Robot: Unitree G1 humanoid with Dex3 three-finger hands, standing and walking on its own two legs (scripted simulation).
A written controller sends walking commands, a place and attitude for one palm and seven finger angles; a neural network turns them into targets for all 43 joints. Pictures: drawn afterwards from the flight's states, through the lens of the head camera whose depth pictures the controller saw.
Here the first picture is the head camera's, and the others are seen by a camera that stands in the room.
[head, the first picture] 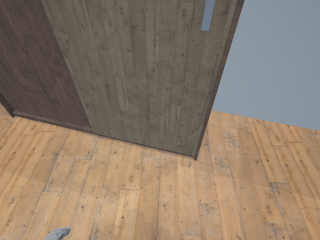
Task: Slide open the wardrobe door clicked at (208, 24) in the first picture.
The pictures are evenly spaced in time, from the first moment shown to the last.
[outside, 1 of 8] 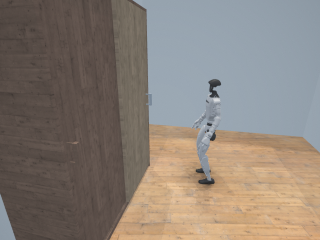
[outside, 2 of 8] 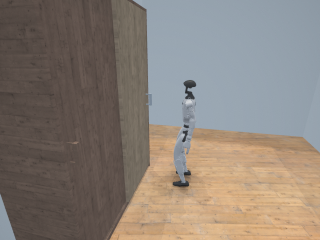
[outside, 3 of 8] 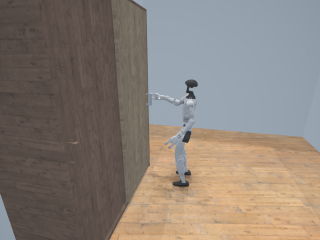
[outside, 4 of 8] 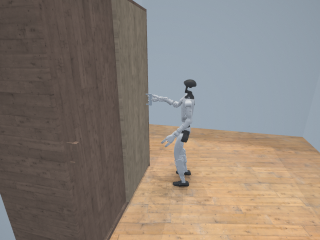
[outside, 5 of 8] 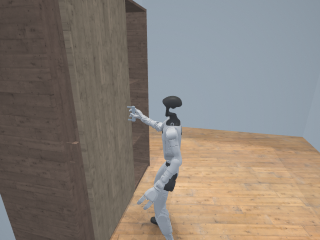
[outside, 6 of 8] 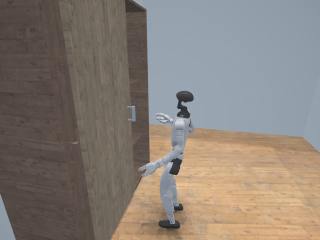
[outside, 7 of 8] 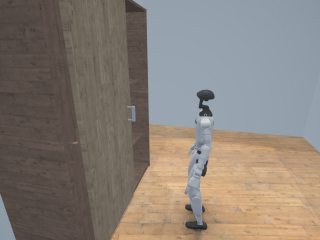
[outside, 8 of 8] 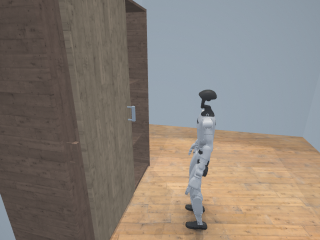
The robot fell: no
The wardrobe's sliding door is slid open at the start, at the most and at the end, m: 0.00 0.60 0.59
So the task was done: yes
